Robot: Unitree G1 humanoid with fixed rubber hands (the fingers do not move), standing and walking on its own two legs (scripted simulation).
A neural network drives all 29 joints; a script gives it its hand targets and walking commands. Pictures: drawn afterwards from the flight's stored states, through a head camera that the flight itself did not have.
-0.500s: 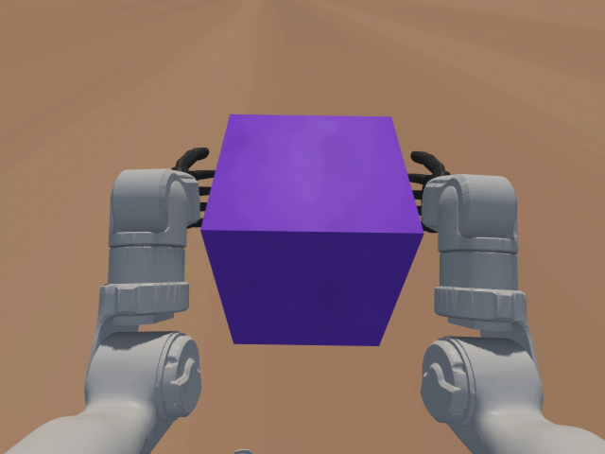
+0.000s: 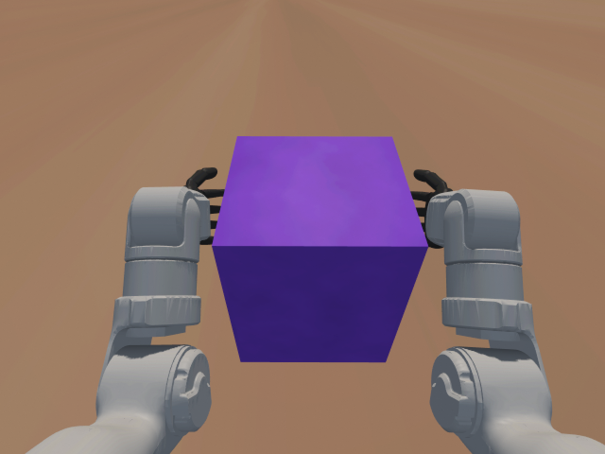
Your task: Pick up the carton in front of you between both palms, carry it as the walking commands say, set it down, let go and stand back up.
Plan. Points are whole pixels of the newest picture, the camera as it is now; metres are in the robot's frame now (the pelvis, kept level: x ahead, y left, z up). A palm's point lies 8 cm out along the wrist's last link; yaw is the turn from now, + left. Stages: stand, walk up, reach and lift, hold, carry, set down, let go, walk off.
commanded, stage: carry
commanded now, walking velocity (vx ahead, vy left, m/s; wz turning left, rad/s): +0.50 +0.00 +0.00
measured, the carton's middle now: (313, 253) +0.38 +0.00 +0.07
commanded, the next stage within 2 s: none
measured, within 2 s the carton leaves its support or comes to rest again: neither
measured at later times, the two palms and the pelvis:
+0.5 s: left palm (209, 149) +0.59 +0.18 +0.09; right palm (380, 154) +0.58 -0.12 +0.09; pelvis +0.31 +0.04 +0.01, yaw -2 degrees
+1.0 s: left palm (251, 79) +0.86 +0.14 +0.09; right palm (383, 79) +0.87 -0.16 +0.08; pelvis +0.61 -0.03 +0.01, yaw +1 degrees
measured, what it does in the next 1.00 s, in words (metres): walks ahead: left foot, then right foot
